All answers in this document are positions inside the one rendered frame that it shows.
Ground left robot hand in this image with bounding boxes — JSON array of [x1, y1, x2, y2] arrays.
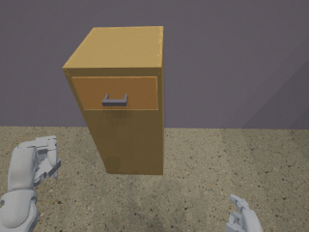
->
[[8, 135, 61, 192]]

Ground handle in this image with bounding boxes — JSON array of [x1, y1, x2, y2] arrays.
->
[[101, 94, 128, 106]]

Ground right robot hand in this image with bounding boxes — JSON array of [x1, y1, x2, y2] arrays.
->
[[226, 194, 264, 232]]

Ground cabinet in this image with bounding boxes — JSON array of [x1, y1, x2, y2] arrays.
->
[[62, 26, 164, 176]]

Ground drawer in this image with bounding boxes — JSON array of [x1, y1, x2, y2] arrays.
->
[[72, 76, 158, 109]]

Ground robot left forearm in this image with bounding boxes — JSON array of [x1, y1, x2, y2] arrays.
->
[[0, 188, 39, 232]]

